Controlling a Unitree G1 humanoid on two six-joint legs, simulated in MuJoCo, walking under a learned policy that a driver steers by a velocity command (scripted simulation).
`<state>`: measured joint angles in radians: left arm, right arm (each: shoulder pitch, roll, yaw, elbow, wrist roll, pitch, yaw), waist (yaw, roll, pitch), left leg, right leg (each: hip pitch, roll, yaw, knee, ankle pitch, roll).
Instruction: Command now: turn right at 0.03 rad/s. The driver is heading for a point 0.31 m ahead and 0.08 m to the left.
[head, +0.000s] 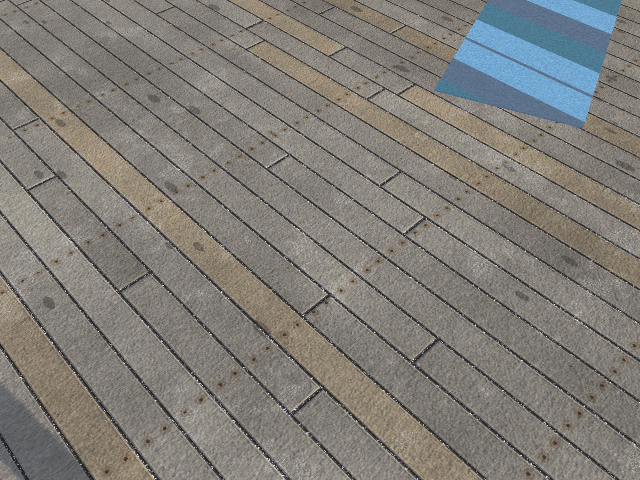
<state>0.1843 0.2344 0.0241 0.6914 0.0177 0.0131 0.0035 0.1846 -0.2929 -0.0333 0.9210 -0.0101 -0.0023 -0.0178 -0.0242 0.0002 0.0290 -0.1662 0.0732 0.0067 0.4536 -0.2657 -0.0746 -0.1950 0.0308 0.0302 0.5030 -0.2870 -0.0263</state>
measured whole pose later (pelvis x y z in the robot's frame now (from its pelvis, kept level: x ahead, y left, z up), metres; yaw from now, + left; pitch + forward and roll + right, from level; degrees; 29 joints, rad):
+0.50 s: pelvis +0.00 +0.01 +0.00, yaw +0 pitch -2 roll +0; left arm 0.22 0.24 0.03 0.88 0.01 0.01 0.03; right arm 0.20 -0.25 -0.03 1.06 0.00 0.00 -0.04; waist -0.02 0.00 0.03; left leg -0.16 0.06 0.01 0.47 -0.28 -0.06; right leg -0.18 0.02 0.03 0.50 -0.29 -0.01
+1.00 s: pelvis +0.00 +0.02 +0.00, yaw +0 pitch -1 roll +0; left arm 0.23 0.22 0.02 1.03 0.00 0.01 0.03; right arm 0.26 -0.21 -0.02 1.11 0.00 0.00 -0.05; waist -0.01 0.00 0.04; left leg -0.17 0.05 0.01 0.48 -0.27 -0.05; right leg -0.19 0.01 0.03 0.49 -0.28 0.00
